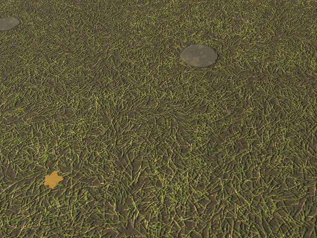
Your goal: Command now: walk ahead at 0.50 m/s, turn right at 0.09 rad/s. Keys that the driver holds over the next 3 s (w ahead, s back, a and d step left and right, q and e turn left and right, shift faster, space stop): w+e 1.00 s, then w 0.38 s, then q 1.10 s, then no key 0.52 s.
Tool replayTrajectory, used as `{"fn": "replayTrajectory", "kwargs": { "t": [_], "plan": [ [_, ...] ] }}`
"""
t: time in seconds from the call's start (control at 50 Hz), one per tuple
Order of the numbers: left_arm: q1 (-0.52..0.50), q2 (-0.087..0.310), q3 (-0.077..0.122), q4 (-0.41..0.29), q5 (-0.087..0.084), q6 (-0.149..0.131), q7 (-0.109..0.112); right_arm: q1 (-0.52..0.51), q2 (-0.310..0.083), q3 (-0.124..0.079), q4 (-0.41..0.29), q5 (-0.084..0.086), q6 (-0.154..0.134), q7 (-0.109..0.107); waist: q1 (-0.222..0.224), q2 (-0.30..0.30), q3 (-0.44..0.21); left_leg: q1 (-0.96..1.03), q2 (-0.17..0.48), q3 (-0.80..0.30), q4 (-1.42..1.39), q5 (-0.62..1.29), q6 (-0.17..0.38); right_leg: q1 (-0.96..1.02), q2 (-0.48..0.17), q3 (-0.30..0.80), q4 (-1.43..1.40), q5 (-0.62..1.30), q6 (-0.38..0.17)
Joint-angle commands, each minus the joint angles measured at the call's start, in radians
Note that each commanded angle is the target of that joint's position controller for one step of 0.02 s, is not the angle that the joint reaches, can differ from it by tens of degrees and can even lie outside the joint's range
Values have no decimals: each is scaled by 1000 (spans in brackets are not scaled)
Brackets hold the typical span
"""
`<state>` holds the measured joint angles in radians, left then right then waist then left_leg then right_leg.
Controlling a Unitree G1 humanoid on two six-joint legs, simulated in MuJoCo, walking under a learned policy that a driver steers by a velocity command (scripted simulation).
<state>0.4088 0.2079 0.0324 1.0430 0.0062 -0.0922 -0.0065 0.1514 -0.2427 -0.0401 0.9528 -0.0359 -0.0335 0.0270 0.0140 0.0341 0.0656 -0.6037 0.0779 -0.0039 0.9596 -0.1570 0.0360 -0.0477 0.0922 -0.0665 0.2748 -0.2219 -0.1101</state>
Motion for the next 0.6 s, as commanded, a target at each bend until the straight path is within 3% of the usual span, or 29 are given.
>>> {"fn": "replayTrajectory", "kwargs": {
  "t": [0.02, 0.1, 0.16, 0.2, 0.22, 0.24, 0.26, 0.28, 0.3, 0.32, 0.34, 0.36, 0.42, 0.5, 0.6],
  "plan": [
    [25, 103, 10, -31, -6, -12, 4, -79, -19, 9, -71, 9, -8, 5, -8, -98, 31, 48, -15, 67, -182, 135, -14, -89, -224, 126, -106, 614, -47],
    [106, 124, 11, -1, 2, -2, 15, -201, -31, 18, -113, 16, -14, -4, 35, -100, 30, 43, -47, 74, -320, 178, -7, 34, -252, 184, -79, 619, -56],
    [101, 138, 17, 4, 15, 9, 25, -215, -59, 11, -139, 16, -28, -10, 18, -97, 27, 44, -56, 47, -373, 82, 14, 133, -289, 233, -7, 686, -80],
    [58, 152, 24, -7, 18, 11, 25, -78, -86, -3, -104, 18, -44, -21, -44, -103, -34, 235, -100, 56, -439, 0, 41, 121, -268, 228, 136, 835, -59],
    [36, 151, 25, -14, 12, 11, 19, 72, -109, -15, -62, 13, -55, -31, -110, -74, -112, 443, -95, 52, -503, 44, 65, 53, -227, 200, 305, 800, -42],
    [25, 119, 17, -48, -2, 6, 13, 233, -180, -37, -43, -14, -64, -46, -165, -2, -237, 706, 92, -141, -515, -18, 113, -131, -171, 172, 563, 530, -26],
    [151, 9, -2, -68, -39, 14, 16, 265, -272, -63, -56, -29, -53, -44, -110, 205, -385, 969, 380, -562, -577, -69, 248, -466, -3, 71, 913, -206, 12],
    [95, 133, 29, -59, -3, 28, 24, 201, -190, -51, -67, 3, -36, -37, -101, 66, -324, 871, 363, -641, -654, -199, 245, -563, -45, 126, 1012, -294, -1],
    [28, 132, 38, -73, 6, 32, 19, 110, -124, -33, -80, 12, -35, -36, -65, 15, -156, 714, 325, -485, -694, -232, 215, -586, -95, 135, 1004, -207, 0],
    [-12, 103, 36, -82, 8, 35, 11, 61, -80, -23, -82, 11, -42, -33, -46, -8, -73, 593, 278, -369, -739, -177, 187, -567, -131, 130, 960, -145, 5],
    [-27, 85, 38, -85, 17, 44, 3, 53, -61, -19, -75, 11, -49, -37, -27, 18, -28, 512, 237, -272, -767, -112, 155, -535, -154, 126, 924, -117, 11],
    [-17, 73, 39, -89, 26, 58, -5, 60, -47, -15, -60, 15, -56, -41, -1, 42, -15, 452, 206, -195, -787, -62, 132, -496, -168, 122, 901, -102, 22],
    [-63, 47, 40, -118, 27, 84, -23, 115, -55, -20, -35, 25, -83, -40, 15, 40, -19, 435, 199, -78, -822, 51, 131, -516, -185, 103, 871, -34, 40],
    [-215, 50, 37, -183, 25, 92, -39, 167, -71, -26, -17, 18, -90, -40, 1, 34, 8, 472, 178, 51, -839, 133, 125, -620, -202, 79, 740, 105, 61],
    [-392, 39, 19, -254, 25, 85, -58, 220, -100, -30, -5, 18, -86, -43, -39, 35, 27, 525, 174, 173, -818, 238, 105, -558, -177, -7, 466, 224, 50]
  ]
}}
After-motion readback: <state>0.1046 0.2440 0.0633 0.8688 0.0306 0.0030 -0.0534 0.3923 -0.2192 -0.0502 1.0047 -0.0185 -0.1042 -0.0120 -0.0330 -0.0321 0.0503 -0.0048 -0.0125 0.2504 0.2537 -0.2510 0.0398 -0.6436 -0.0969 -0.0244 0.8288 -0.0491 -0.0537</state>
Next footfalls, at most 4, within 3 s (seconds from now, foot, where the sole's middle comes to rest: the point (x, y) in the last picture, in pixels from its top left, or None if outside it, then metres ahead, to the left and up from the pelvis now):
0.24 left None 0.30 0.10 -0.78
0.76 right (217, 233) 0.49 -0.17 -0.78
1.32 left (220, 157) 0.85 -0.22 -0.78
1.82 right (264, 158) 0.85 -0.44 -0.78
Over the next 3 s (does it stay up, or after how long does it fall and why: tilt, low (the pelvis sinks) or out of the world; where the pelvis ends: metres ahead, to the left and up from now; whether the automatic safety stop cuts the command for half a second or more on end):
stays up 0.79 -0.29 0.00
